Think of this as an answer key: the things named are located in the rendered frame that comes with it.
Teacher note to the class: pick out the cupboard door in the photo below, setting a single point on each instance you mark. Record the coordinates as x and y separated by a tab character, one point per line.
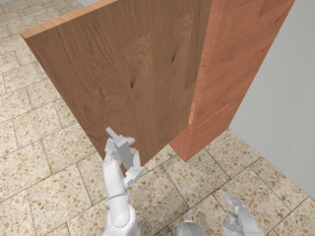
130	65

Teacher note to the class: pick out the robot left thigh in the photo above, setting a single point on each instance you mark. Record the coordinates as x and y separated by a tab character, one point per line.
137	230

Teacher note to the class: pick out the left robot forearm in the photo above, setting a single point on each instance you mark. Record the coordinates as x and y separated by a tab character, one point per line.
121	218

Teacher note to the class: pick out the left robot hand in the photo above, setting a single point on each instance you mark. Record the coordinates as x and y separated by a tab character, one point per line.
112	175

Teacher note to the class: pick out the right robot hand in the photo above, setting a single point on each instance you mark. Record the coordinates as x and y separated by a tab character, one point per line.
242	224

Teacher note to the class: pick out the robot thigh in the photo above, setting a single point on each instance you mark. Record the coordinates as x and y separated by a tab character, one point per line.
190	229
137	230

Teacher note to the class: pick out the robot right thigh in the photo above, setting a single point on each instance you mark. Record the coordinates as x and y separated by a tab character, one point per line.
190	229

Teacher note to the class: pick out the handle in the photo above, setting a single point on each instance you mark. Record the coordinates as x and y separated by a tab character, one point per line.
123	148

